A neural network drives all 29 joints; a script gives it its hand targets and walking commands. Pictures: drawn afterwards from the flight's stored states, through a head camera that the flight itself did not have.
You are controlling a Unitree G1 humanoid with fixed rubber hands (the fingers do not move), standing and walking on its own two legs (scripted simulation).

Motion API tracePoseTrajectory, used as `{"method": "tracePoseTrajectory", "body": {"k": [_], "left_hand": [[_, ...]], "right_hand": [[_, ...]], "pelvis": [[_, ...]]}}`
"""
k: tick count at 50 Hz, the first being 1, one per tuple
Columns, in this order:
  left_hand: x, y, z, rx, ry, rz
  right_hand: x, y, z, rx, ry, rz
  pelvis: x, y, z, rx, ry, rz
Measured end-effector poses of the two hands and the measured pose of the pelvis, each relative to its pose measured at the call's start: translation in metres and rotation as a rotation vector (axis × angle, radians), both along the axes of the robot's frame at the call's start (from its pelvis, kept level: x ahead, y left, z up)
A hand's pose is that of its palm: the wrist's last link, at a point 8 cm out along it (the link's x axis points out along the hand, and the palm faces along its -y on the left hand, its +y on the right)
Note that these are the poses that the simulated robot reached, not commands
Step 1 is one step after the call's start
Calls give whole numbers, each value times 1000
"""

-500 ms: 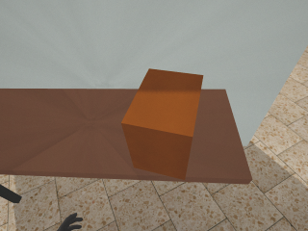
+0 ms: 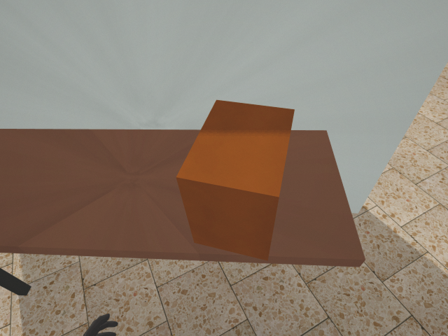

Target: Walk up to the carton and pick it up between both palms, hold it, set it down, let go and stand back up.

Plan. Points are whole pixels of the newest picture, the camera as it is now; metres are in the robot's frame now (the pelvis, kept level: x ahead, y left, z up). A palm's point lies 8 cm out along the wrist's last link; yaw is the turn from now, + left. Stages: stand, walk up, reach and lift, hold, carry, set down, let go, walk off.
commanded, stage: stand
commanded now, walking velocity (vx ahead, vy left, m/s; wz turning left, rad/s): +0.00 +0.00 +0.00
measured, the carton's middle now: (241, 179) +0.49 +0.01 -0.05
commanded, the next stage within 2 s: none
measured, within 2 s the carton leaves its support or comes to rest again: neither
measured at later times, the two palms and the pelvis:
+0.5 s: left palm out of the picture +0.11 +0.30 -0.09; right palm out of the picture +0.08 -0.31 -0.11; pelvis +0.00 +0.00 +0.00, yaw +0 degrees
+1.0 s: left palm out of the picture +0.12 +0.30 -0.09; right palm out of the picture +0.08 -0.31 -0.11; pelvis +0.01 +0.00 +0.00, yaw +0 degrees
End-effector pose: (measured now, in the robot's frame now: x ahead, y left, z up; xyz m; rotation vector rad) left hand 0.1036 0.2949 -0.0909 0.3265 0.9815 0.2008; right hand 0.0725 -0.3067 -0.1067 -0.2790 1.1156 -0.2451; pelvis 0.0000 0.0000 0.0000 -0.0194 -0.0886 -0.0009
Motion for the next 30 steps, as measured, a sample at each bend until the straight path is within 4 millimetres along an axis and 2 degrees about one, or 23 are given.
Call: {"method": "tracePoseTrajectory", "body": {"k": [30], "left_hand": [[7,1,-2,-1,15,3]], "right_hand": [[4,-2,1,-5,9,0]], "pelvis": [[5,-1,0,1,9,0]]}}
